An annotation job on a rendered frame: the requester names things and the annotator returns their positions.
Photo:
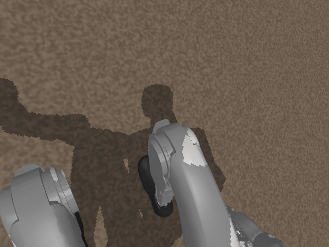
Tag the right robot foot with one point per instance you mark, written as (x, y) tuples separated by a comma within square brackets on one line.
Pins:
[(149, 187)]

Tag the right robot hand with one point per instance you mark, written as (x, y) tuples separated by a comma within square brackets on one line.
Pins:
[(245, 228)]

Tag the right robot arm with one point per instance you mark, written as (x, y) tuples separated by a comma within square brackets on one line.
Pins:
[(267, 240)]

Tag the left robot foot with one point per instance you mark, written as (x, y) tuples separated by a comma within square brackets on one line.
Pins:
[(81, 227)]

